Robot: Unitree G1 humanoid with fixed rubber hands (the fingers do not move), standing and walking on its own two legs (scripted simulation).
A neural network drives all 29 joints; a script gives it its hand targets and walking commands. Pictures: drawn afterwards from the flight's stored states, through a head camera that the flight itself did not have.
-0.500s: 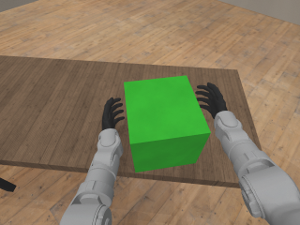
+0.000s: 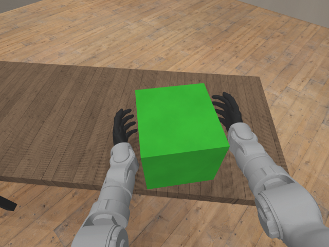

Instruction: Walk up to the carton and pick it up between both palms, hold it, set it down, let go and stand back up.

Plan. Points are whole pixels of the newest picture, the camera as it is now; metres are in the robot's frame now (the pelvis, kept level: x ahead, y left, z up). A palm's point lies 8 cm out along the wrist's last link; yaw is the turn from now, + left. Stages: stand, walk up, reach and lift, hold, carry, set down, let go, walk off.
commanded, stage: reach and lift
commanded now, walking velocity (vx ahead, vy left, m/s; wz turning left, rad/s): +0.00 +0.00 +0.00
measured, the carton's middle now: (175, 136) +0.41 +0.04 +0.00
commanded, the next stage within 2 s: none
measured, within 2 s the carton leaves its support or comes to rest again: leaves its support in 1.42 s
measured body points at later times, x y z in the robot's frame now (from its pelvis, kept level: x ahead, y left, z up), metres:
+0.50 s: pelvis +0.00 +0.00 +0.00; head +0.04 +0.01 +0.45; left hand +0.37 +0.18 +0.04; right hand +0.44 -0.10 +0.07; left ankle +0.01 +0.19 -0.74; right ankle +0.00 -0.12 -0.74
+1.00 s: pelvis +0.00 +0.00 +0.00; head +0.04 +0.01 +0.45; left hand +0.36 +0.18 +0.04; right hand +0.43 -0.10 +0.06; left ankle +0.01 +0.19 -0.74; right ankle +0.00 -0.12 -0.74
